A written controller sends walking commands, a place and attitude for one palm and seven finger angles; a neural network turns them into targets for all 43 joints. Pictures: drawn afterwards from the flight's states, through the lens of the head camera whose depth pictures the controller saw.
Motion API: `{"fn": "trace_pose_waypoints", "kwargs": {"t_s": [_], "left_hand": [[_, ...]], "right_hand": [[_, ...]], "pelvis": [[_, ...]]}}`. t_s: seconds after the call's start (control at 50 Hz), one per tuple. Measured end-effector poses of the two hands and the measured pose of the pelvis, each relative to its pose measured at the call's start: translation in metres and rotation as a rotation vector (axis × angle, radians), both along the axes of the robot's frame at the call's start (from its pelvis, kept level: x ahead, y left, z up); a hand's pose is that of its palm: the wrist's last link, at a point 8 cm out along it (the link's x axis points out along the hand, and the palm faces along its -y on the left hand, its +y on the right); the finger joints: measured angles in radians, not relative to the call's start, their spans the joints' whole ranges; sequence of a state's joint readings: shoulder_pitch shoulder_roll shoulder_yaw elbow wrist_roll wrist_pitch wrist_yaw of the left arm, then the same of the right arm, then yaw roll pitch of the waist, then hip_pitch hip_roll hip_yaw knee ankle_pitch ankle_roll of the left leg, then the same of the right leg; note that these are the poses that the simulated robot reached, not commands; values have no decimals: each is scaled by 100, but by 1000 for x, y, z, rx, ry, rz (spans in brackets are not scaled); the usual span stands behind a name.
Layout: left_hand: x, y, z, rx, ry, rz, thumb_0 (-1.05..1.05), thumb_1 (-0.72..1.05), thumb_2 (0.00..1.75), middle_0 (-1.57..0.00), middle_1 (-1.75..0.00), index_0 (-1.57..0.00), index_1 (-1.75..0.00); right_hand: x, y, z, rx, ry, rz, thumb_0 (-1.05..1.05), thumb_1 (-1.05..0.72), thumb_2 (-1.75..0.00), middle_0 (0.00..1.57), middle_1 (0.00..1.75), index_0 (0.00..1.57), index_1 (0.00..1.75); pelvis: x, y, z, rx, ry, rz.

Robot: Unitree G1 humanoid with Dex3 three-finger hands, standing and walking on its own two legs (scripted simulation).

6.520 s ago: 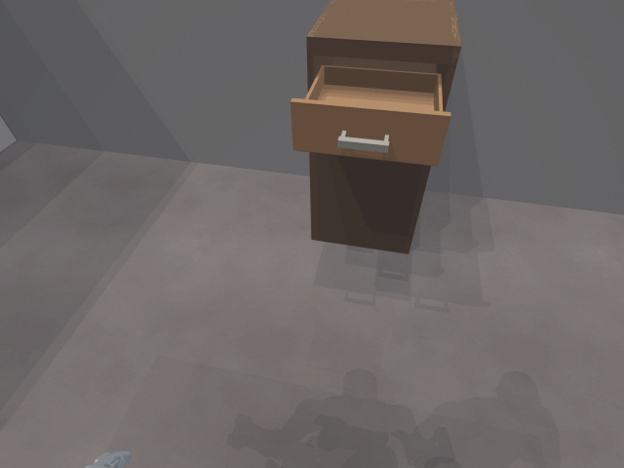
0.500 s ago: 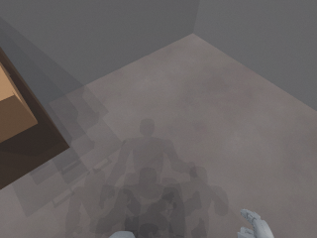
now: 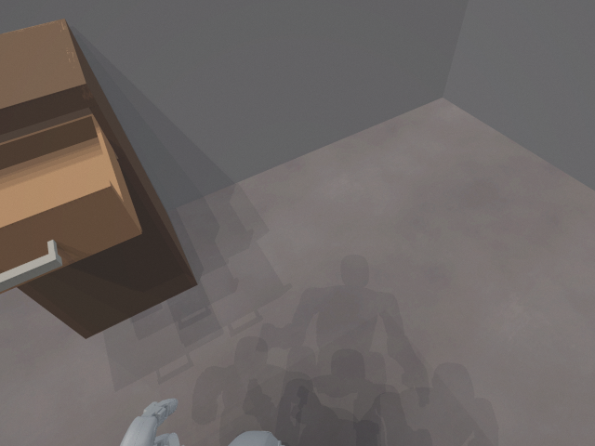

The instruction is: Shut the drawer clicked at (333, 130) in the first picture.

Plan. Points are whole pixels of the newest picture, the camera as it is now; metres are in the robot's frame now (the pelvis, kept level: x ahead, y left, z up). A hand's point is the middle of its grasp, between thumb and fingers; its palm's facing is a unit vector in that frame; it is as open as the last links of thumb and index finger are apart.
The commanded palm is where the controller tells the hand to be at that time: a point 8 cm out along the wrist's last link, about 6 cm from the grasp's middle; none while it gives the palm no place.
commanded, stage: turn to face it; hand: left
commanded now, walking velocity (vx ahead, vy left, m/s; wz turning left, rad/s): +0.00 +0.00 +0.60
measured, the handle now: (20, 266) +0.41 +0.50 -0.03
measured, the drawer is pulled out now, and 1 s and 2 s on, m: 0.29 0.29 0.29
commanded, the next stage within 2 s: take the last steps up to it in 0.90 s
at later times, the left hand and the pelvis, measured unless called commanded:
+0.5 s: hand out of the picture -0.06 +0.28 -0.18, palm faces +0.35 -0.91 -0.24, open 7.4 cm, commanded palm none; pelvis -0.03 +0.05 +0.00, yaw +17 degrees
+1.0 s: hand out of the picture -0.06 +0.20 -0.14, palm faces +0.49 -0.83 -0.27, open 7.4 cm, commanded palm none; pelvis -0.04 +0.00 +0.01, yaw +29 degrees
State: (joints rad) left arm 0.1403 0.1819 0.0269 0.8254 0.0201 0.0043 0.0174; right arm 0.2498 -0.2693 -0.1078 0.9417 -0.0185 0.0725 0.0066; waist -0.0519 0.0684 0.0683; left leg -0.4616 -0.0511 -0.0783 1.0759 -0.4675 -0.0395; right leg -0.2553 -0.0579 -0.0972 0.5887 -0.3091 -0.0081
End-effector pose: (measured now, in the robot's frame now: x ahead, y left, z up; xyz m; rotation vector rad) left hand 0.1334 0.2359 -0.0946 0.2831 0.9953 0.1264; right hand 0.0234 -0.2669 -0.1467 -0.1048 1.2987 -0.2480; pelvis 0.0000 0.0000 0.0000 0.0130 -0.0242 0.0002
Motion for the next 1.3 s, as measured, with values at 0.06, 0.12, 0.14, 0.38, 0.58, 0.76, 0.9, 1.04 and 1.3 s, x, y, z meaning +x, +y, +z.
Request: {"fn": "trace_pose_waypoints", "kwargs": {"t_s": [0.06,0.12,0.14,0.38,0.58,0.76,0.9,1.04,1.3], "left_hand": [[-24,0,1,-4,28,56,0,90,90,-21,-30,-20,-30],[-49,4,-3,-16,60,113,0,90,90,-21,-30,-20,-30],[-59,5,-6,-21,73,133,0,90,90,-21,-30,-20,-30],[-192,64,-62,-94,276,407,1,90,90,-21,-30,-20,-30],[-209,86,-37,-101,220,493,1,91,90,-20,-30,-20,-30],[-198,73,-23,-80,148,521,1,91,90,-20,-30,-20,-30],[-197,38,-18,-48,98,546,0,91,90,-20,-30,-20,-30],[-233,-6,-11,-65,135,625,0,91,90,-20,-30,-20,-30],[-342,-59,-28,-209,331,803,0,91,90,-20,-30,-20,-30]], "right_hand": [[5,-5,4,5,13,41,1,-91,-90,20,30,20,30],[14,-4,9,1,22,89,1,-91,-90,20,30,20,30],[19,-3,11,-2,24,107,1,-91,-90,20,30,20,30],[115,70,29,-82,-149,388,1,-91,-90,20,30,20,30],[115,116,47,-60,-168,487,0,-90,-90,21,30,20,30],[86,112,29,-2,-90,499,0,-90,-90,21,30,20,30],[65,79,2,37,-5,497,0,-90,-90,21,30,20,30],[64,52,1,35,53,531,1,-91,-90,20,30,20,30],[99,92,22,-9,25,695,1,-91,-90,20,30,20,30]], "pelvis": [[-1,-3,5,9,-8,43],[-3,-4,7,15,-12,88],[-4,-3,7,15,-12,102],[-20,39,-14,-18,2,247],[-33,56,9,-49,-6,340],[-39,43,10,-35,-1,412],[-40,13,1,-5,9,458],[-44,-6,8,8,-13,525],[-47,16,15,-7,14,593]]}}
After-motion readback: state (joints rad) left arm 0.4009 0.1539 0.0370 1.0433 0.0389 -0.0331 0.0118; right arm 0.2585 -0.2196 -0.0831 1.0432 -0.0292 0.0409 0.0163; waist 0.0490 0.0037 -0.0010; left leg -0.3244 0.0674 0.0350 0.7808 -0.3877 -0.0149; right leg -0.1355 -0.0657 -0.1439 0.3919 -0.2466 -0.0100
